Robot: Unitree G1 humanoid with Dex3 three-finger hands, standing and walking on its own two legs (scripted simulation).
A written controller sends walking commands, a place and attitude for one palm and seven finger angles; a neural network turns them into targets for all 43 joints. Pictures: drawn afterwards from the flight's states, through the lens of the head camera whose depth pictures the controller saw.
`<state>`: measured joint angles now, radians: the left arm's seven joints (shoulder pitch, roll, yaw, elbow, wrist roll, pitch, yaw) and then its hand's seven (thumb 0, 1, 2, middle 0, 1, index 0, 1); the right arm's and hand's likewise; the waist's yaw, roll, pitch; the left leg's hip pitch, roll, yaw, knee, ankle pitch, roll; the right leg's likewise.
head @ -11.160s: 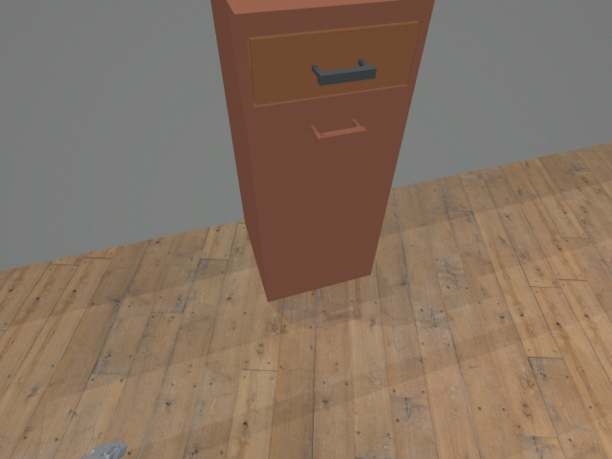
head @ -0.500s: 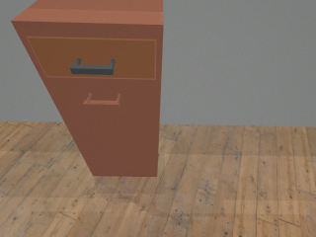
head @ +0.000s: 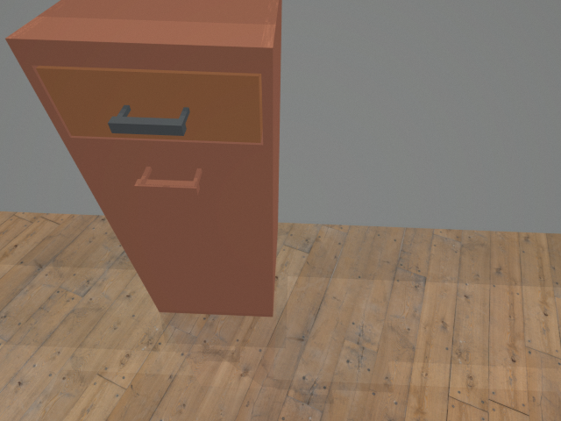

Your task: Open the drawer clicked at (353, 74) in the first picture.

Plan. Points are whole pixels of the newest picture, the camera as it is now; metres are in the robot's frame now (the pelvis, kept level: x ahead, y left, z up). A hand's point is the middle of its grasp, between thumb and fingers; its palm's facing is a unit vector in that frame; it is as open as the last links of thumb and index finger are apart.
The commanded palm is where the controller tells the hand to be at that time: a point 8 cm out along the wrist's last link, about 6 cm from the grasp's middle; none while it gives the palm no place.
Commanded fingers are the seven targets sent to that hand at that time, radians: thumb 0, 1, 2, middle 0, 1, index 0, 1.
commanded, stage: shuffle to correct the standing spot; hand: left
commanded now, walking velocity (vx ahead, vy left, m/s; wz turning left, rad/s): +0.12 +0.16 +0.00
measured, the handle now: (151, 118) +0.58 +0.28 +0.12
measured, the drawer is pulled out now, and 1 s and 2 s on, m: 0.00 0.00 0.00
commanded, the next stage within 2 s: come to a stop and stand still in 0.40 s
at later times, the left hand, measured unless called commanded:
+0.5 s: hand out of the picture +0.07 +0.22 -0.18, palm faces +0.06 -0.98 -0.17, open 7.3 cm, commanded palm none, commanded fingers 0.00 0.90 0.90 -0.20 -0.30 -0.20 -0.30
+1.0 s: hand out of the picture +0.15 +0.24 -0.17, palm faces +0.12 -0.96 -0.24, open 7.2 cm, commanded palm none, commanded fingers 0.00 0.90 0.90 -0.20 -0.30 -0.20 -0.30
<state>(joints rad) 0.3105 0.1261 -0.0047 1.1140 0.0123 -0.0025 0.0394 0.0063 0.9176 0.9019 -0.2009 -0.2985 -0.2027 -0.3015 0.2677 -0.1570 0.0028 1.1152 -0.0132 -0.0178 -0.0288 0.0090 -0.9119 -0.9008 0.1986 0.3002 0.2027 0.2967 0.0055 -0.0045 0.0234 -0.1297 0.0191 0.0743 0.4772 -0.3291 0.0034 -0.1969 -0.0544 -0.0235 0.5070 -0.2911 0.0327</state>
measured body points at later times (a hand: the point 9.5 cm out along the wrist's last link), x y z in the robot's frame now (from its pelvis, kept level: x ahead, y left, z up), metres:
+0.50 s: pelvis +0.05 +0.05 +0.00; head +0.07 +0.06 +0.45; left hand +0.06 +0.27 -0.16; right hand -0.01 -0.16 -0.14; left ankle -0.03 +0.10 -0.74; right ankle +0.04 -0.07 -0.66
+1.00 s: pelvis +0.09 +0.04 +0.00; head +0.12 +0.04 +0.45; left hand +0.15 +0.29 -0.15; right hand +0.17 -0.19 -0.15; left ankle +0.06 +0.19 -0.69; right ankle +0.17 -0.04 -0.74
